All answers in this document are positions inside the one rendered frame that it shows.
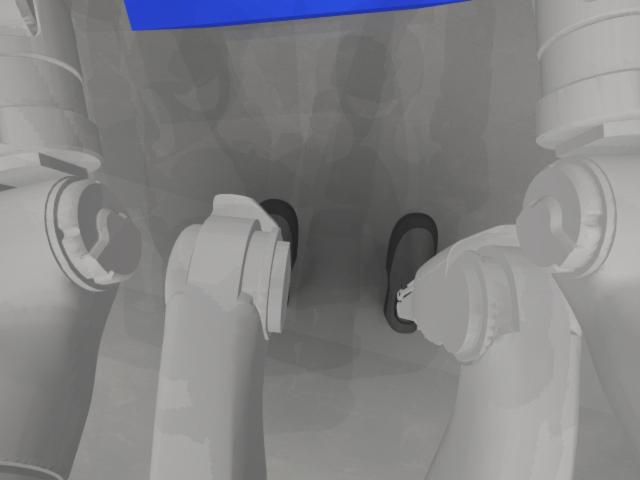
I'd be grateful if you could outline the robot left foot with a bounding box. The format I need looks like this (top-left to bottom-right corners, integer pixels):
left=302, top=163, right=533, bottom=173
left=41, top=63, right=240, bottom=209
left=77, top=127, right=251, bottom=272
left=259, top=199, right=298, bottom=305

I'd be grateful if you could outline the robot left forearm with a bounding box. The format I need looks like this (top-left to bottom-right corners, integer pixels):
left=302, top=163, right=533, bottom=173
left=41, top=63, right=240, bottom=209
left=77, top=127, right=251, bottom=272
left=0, top=0, right=104, bottom=191

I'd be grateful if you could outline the robot right thigh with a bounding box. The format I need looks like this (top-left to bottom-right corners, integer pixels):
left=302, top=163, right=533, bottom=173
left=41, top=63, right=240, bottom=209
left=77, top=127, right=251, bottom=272
left=424, top=245, right=582, bottom=480

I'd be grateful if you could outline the robot left upper arm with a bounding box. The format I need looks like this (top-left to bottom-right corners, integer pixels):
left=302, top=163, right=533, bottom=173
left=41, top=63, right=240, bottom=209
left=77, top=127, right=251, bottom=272
left=0, top=176, right=142, bottom=480

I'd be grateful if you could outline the robot right upper arm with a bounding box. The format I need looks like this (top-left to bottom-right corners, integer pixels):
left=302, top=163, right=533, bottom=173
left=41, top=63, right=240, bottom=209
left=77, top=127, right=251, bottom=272
left=516, top=154, right=640, bottom=465

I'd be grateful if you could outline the robot right forearm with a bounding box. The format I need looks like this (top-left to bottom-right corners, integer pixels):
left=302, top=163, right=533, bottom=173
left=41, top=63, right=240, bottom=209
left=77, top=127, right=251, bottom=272
left=532, top=0, right=640, bottom=158

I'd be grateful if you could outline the carton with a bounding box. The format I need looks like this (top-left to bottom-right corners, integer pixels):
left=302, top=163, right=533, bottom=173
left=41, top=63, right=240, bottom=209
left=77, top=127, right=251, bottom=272
left=124, top=0, right=470, bottom=31

